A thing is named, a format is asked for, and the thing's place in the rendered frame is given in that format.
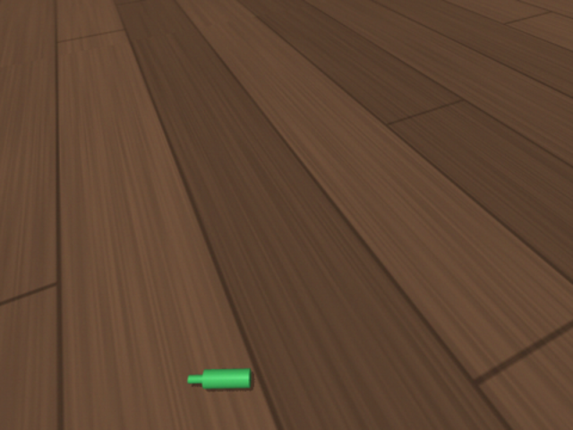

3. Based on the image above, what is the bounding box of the bottle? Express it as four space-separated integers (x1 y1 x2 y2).
188 368 252 389

